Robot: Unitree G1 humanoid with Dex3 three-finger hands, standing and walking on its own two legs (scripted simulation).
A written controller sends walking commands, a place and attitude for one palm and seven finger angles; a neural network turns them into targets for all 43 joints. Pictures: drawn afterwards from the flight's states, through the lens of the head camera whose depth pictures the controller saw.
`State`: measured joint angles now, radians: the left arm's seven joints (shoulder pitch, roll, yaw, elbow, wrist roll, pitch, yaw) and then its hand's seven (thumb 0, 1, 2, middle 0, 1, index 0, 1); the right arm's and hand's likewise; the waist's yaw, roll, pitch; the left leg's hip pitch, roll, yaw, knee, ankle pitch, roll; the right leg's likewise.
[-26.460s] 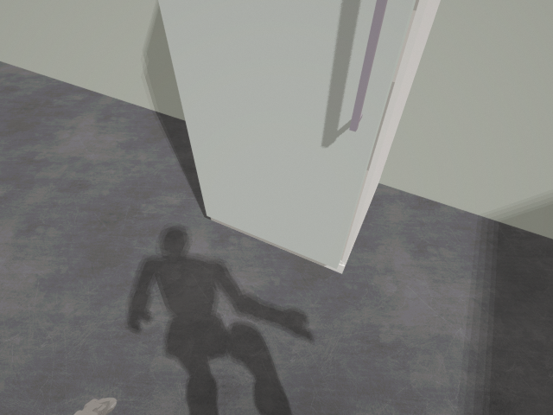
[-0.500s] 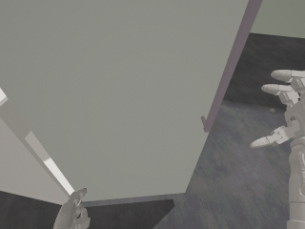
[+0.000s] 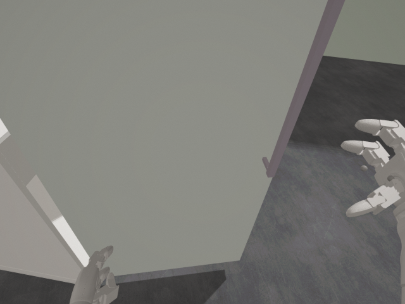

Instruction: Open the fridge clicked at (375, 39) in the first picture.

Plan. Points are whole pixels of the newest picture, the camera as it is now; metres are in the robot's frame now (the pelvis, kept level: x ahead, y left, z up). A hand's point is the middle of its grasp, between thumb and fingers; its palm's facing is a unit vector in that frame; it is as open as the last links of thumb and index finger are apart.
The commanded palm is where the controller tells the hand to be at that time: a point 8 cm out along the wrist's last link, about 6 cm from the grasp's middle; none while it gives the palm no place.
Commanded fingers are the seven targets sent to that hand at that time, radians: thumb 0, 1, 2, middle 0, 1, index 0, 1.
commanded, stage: draw the hand back to the body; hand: right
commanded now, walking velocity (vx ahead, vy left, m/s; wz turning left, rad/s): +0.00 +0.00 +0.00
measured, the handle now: (294, 94) +0.45 -0.17 +0.23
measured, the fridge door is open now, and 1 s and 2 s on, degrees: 73 73 73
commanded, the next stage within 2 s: step back with the hand held close in 1.46 s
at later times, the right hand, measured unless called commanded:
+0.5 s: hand (395, 198) +0.23 -0.28 +0.19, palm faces +0.33 +0.92 -0.20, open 14.2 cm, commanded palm +0.19 -0.31 +0.20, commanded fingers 0.00 0.12 -0.41 0.23 0.89 0.23 0.89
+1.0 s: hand (400, 215) +0.22 -0.29 +0.17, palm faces +0.44 +0.82 -0.35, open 9.6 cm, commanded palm +0.16 -0.32 +0.19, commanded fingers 0.00 -0.79 -0.85 0.20 0.36 0.20 0.36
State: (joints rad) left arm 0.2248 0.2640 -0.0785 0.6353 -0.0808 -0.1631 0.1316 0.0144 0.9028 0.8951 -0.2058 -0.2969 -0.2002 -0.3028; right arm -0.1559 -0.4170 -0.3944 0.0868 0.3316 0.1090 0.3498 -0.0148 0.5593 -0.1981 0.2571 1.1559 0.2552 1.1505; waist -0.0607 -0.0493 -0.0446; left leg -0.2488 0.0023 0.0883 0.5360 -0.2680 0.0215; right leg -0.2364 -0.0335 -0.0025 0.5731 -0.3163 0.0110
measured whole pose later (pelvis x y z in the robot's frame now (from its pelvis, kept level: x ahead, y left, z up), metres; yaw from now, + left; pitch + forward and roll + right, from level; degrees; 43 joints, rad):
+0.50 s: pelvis +0.00 -0.01 +0.01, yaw +0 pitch -5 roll +1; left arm 0.17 0.24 -0.08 0.62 -0.02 -0.22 0.09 0.01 0.90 0.90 -0.21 -0.30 -0.20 -0.30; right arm 0.12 -0.38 -0.35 -0.26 0.19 0.14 0.08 -0.01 0.42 -0.26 0.25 1.07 0.25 1.07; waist -0.08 -0.03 -0.02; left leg -0.14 0.01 0.09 0.44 -0.22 0.01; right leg -0.14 -0.02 0.00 0.49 -0.28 0.00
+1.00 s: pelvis +0.01 -0.02 +0.01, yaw +1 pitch -5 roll +1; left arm 0.21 0.23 -0.02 0.68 0.01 -0.15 0.08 0.01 0.90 0.90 -0.21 -0.30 -0.20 -0.30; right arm 0.38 -0.35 -0.34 -0.33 0.07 -0.07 -0.09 0.00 -0.44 -0.68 0.23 0.57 0.22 0.57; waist -0.07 -0.05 0.01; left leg -0.09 0.03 0.05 0.38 -0.21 -0.01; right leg -0.06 0.00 -0.04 0.40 -0.26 -0.02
